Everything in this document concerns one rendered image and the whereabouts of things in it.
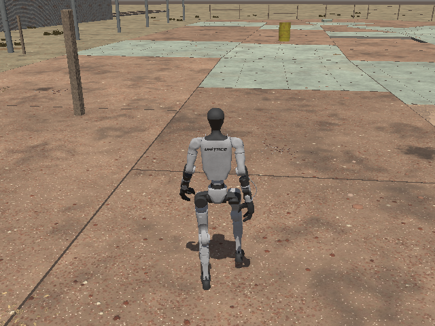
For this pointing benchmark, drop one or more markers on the left robot upper arm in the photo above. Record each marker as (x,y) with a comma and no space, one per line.
(195,143)

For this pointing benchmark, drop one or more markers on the left robot hand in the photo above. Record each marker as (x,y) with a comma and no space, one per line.
(187,191)

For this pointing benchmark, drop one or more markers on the humanoid robot torso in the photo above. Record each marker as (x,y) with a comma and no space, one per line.
(216,159)

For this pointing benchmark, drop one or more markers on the robot left shin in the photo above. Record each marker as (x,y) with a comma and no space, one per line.
(204,257)

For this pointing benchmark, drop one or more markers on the right robot upper arm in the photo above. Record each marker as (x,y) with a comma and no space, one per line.
(237,143)

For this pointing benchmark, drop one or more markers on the right robot hand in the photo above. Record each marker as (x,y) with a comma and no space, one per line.
(250,208)

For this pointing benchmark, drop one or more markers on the left robot forearm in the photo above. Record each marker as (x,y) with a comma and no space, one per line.
(185,179)

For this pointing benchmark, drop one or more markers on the right robot forearm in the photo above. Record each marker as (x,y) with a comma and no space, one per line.
(245,186)

